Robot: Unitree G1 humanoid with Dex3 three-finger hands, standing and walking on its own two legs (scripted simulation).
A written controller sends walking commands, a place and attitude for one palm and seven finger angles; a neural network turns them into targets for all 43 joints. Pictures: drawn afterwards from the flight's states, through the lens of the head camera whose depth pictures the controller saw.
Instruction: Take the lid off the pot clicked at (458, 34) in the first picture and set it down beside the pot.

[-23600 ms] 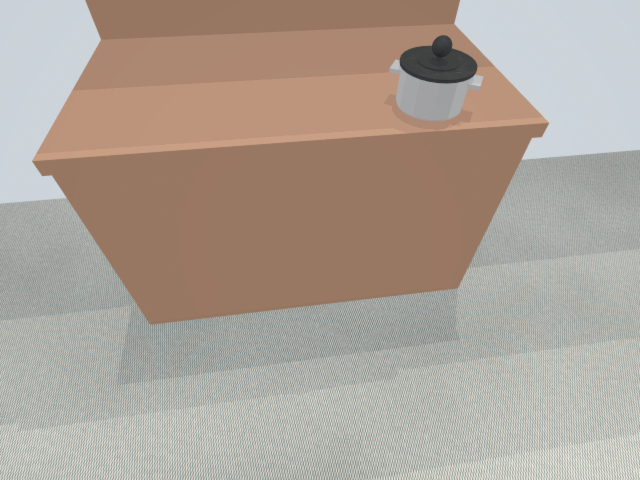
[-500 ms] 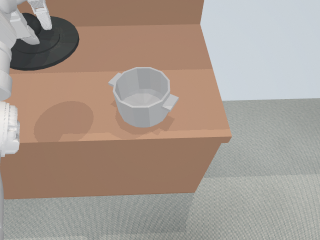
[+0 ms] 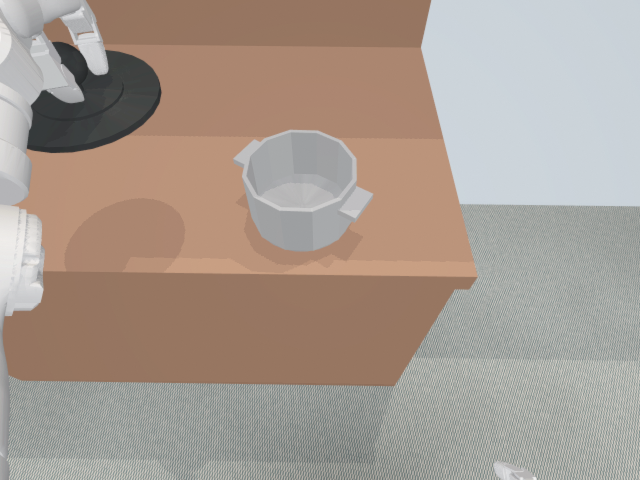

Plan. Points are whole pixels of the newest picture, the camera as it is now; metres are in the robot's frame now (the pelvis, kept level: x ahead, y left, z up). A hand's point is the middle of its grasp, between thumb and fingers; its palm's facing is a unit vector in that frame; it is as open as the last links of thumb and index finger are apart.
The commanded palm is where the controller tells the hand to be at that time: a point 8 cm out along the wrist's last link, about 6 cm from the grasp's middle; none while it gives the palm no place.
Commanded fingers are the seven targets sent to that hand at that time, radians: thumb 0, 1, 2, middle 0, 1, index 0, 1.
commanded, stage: lower the lid onto the table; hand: left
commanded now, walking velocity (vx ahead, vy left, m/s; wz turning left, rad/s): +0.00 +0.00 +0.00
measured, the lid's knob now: (63, 65) +0.51 +0.27 +0.23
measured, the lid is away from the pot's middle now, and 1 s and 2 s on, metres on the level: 0.25 0.23 0.23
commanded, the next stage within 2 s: none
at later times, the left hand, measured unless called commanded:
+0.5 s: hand (77, 84) +0.50 +0.26 +0.21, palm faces -0.33 -0.08 -0.94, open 6.6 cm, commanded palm +0.50 +0.26 +0.29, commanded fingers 0.00 0.83 0.66 -0.97 -1.07 -0.97 -1.07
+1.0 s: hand (102, 111) +0.50 +0.25 +0.18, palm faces -0.38 -0.07 -0.92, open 6.6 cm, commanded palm +0.50 +0.25 +0.25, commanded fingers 0.00 0.83 0.66 -0.97 -1.07 -0.97 -1.07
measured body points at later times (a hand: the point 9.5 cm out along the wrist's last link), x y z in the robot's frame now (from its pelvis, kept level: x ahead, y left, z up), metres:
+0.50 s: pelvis +0.01 +0.00 +0.00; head +0.08 +0.00 +0.44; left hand +0.52 +0.27 +0.27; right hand +0.04 -0.27 -0.13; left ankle -0.04 +0.06 -0.74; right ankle -0.01 -0.14 -0.74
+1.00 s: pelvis +0.01 +0.01 +0.00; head +0.08 +0.00 +0.44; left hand +0.51 +0.25 +0.23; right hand +0.08 -0.26 -0.13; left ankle -0.04 +0.06 -0.74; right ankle -0.01 -0.14 -0.74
